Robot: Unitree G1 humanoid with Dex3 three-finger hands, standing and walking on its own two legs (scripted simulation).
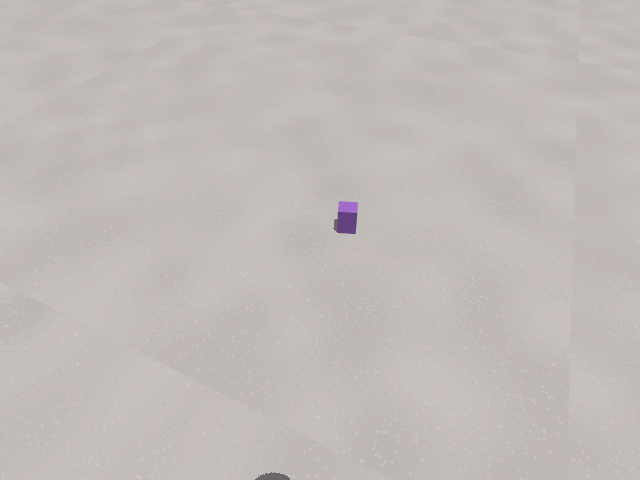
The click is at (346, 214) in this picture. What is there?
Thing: carton on end
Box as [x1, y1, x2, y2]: [337, 201, 357, 233]
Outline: 339,201 337,232 355,233 357,202
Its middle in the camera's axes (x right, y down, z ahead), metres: +0.12 -0.07 +1.69
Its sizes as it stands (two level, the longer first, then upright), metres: 0.081 0.067 0.128
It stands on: the floor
